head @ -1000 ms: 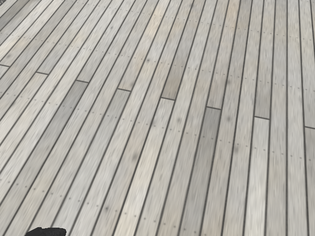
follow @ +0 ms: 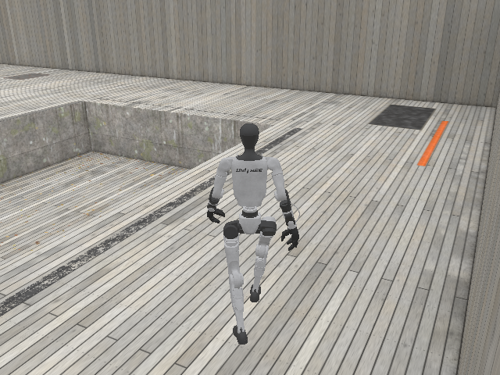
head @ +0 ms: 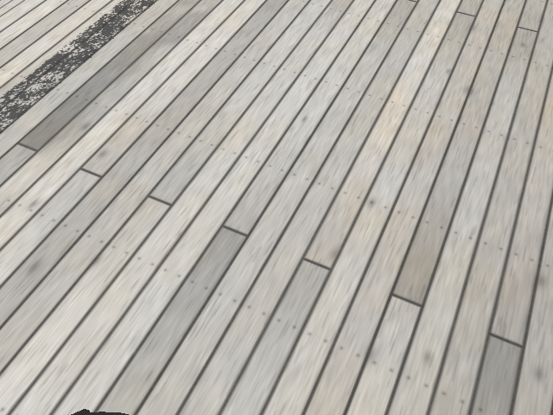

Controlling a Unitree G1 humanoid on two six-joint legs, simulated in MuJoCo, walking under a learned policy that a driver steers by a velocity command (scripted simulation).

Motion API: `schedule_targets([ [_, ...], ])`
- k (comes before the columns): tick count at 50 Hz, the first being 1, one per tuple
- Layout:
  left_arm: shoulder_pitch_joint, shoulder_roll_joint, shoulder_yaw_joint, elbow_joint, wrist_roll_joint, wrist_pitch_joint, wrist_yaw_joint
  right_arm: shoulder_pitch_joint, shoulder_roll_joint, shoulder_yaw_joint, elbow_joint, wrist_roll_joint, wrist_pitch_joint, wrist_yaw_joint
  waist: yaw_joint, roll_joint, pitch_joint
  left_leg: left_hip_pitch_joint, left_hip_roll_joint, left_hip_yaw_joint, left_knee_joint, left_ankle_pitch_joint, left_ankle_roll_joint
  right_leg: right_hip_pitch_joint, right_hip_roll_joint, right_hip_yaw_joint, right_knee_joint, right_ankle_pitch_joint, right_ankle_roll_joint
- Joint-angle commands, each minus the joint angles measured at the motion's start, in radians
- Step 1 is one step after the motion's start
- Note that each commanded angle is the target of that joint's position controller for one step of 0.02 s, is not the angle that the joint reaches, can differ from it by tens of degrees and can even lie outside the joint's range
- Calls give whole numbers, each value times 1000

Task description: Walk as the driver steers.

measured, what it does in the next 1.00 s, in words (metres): walks ahead, turning right: right foot, then left foot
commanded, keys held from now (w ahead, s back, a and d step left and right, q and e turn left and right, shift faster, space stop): w+e+shift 0.48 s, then e+shift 0.38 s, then shift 0.14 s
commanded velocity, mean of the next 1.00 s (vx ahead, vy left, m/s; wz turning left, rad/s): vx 0.68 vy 0.00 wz -0.90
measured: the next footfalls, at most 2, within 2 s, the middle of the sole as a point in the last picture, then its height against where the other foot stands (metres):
right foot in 0.02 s outside the picture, level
left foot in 0.42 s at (250, 337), level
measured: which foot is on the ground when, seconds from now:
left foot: down 0.00-0.02, up 0.04-0.40, down 0.42-0.78, up 0.80-1.00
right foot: up 0.00-0.00, down 0.02-0.42, up 0.44-0.80, down 0.82-1.00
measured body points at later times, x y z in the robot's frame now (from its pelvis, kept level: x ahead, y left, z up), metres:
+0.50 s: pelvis +0.47 -0.01 +0.02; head +0.51 -0.03 +0.46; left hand +0.63 +0.26 -0.10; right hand +0.55 -0.33 -0.06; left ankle +0.61 +0.08 -0.70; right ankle +0.23 -0.02 -0.60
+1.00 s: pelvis +0.73 -0.16 +0.02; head +0.77 -0.21 +0.46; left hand +1.02 -0.08 -0.10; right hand +0.63 -0.43 -0.10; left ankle +0.85 -0.05 -0.62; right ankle +0.77 -0.24 -0.70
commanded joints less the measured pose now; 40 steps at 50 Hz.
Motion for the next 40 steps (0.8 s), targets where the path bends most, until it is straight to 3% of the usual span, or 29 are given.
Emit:
schedule_targets([
  [1, 551, 220, 91, 108, -1, 4, 40, -174, -231, -60, -119, -11, 6, -8, 321, 35, -208, -512, 154, -9, 1017, 983, 26, 784, 7, 156, -69, -191, -111],
  [2, 427, 322, 115, 86, 16, 21, 54, -130, -72, -19, -212, 8, -22, 22, 137, -300, -220, -1063, -42, -111, 1420, -35, -40, 1058, -255, 729, -159, -264, -294],
  [3, 412, 303, 122, 53, -9, 21, 55, -232, -136, -15, -260, 5, -47, 22, 198, -76, -287, -1179, -4, -313, 1428, 44, -5, 1065, -298, 950, -333, -344, -326],
  [4, 397, 266, 117, 64, -8, 16, 66, -279, -143, -8, -282, 7, -64, 28, 161, 9, -166, -1184, 55, -340, 1317, 116, 10, 928, -298, 915, -421, -376, -277],
  [5, 365, 204, 103, 76, -4, 12, 70, -269, -144, -4, -276, 4, -69, 30, 95, 99, -49, -1126, 100, -324, 1189, 147, 17, 739, -269, 833, -461, -330, -228],
  [7, 291, 161, 83, 64, 0, -11, 78, -250, -128, 5, -274, -32, -26, 33, 4, 116, 44, -1011, 144, -312, 1074, 107, -12, 475, -174, 680, -482, -235, -190],
  [8, 281, 151, 77, 59, -5, -23, 76, -246, -120, 8, -279, -39, 0, 35, -17, 102, 66, -977, 161, -298, 1008, 81, -29, 379, -140, 631, -499, -225, -187],
  [10, 268, 172, 81, 49, -13, -45, 70, -352, -105, 20, -336, -35, 21, 43, -11, 71, 114, -915, 174, -238, 812, 156, -58, 216, -81, 551, -555, -159, -180],
  [12, 278, 179, 88, 46, -12, -54, 69, -472, -82, 33, -384, -13, 18, 57, 28, 37, 133, -823, 160, -208, 588, 361, -73, 148, -31, 505, -568, -57, -139],
  [15, 333, 202, 103, 57, -27, -57, 60, -530, -76, 35, -401, 16, 12, 62, 93, -12, 63, -699, 102, -191, 380, 582, -50, 261, -42, 511, -533, 210, -76],
  [17, 351, 216, 111, 61, -27, -52, 66, -539, -105, 25, -408, 17, 8, 54, 106, -28, 31, -677, 77, -208, 286, 557, -33, 406, -63, 532, -460, 339, -46],
  [18, 345, 227, 114, 59, -24, -50, 73, -502, -129, 16, -397, 15, 5, 47, 87, -28, -4, -622, 54, -218, 243, 509, -26, 467, -64, 541, -384, 453, -23],
  [19, 338, 252, 119, 57, -16, -50, 75, -411, -172, -4, -370, 17, 2, 36, 44, -26, -80, -516, 22, -220, 243, 413, -16, 518, -64, 543, -253, 596, 1],
  [20, 296, 284, 124, 50, -9, -51, 73, -244, -214, -26, -332, 23, -3, 21, -63, -21, -174, -333, 24, -217, 243, 332, -8, 494, -50, 531, -41, 629, 22],
  [21, 243, 244, 113, 35, -1, -64, 70, -19, -268, -54, -283, 14, -7, -1, -176, -5, -278, -76, 113, -278, 292, 204, 12, 352, -13, 497, 228, 501, 38],
  [22, 250, 61, 67, -7, -11, -74, 75, 130, -333, -76, -257, -28, -11, -18, -179, 245, -386, 164, 407, -618, 220, -180, 47, 93, 75, 396, 578, -280, 39],
  [23, 348, 46, 43, -66, -49, -66, 71, 5, -378, -91, -270, -31, -3, -4, -47, 492, -476, 175, 561, -1156, -12, -340, 135, -96, 80, 313, 758, -401, 51],
  [24, 255, 130, 51, -26, -16, -43, 79, -128, -253, -76, -301, -21, 4, 3, -57, 244, -288, 16, 483, -1009, -34, -441, 131, -158, -16, 284, 769, -270, 45],
  [25, 185, 148, 59, -30, 0, -30, 70, -175, -177, -56, -295, -14, 6, 6, -53, 120, -157, -121, 442, -791, -3, -163, 126, -147, -56, 254, 714, -201, 60],
  [26, 146, 141, 62, -28, 7, -17, 60, -178, -139, -46, -274, -22, 6, 10, -42, 39, -85, -213, 401, -631, 14, 151, 118, -121, -84, 242, 679, -196, 79],
  [28, 137, 94, 57, -54, 20, 16, 44, -122, -107, -34, -213, -1, -9, 15, -1, 97, -26, -304, 372, -412, 56, 686, 106, -98, -113, 225, 639, -260, 109],
  [30, 84, 58, 46, -102, 20, 35, 36, -120, -96, -33, -180, 30, -24, 28, 24, 139, -8, -329, 348, -275, 41, 907, 82, -119, -112, 196, 553, -240, 120],
  [32, 35, 42, 33, -153, 15, 38, 20, -211, -119, -39, -189, 39, -25, 26, 67, 168, 13, -421, 315, -144, -11, 926, 70, -47, -105, 158, 350, -118, 128],
  [34, 37, 38, 25, -153, 12, 37, -2, -287, -138, -47, -202, 44, -26, 24, 96, 153, 13, -519, 250, -12, -11, 846, 44, 156, -75, 93, 92, 96, 121],
  [36, 68, 55, 32, -135, 15, 39, -9, -264, -181, -63, -197, 48, -24, 18, 108, 122, -6, -515, 248, 27, 76, 953, 31, 289, -19, 24, 9, 149, 100],
  [38, 171, 92, 50, -109, 27, 42, 2, -248, -222, -79, -207, 66, -11, 16, 152, 101, -69, -471, 280, 24, 281, 1099, 24, 409, 24, 17, -11, 103, 51],
  [39, 271, 120, 67, -85, 34, 40, 14, -252, -231, -83, -219, 73, 1, 19, 193, 89, -122, -498, 297, 9, 462, 1067, 19, 521, 36, 44, -30, 84, 16],
  [40, 381, 154, 89, -46, 37, 34, 37, -250, -217, -82, -229, 70, 14, 24, 232, 33, -168, -584, 264, 1, 720, 806, -4, 663, 41, 98, -90, 109, -14],
])
Keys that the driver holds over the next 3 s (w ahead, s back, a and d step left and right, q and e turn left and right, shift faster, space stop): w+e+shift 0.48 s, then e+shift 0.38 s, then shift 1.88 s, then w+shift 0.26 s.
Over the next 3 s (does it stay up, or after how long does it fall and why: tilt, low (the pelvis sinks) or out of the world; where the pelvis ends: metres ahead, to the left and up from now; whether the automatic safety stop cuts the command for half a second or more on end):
stays up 0.82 -0.21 0.04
